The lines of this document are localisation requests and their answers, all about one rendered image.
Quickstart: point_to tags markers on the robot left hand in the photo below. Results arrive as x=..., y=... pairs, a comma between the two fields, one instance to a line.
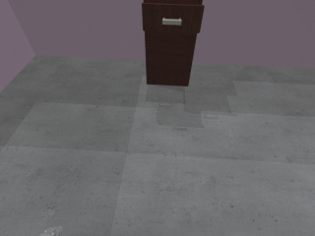
x=52, y=231

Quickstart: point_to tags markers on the handle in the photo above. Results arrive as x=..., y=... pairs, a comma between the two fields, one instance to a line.
x=173, y=22

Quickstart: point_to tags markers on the drawer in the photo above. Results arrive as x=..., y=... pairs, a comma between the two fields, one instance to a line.
x=190, y=13

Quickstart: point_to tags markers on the cabinet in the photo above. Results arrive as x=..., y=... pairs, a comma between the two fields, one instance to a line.
x=169, y=56

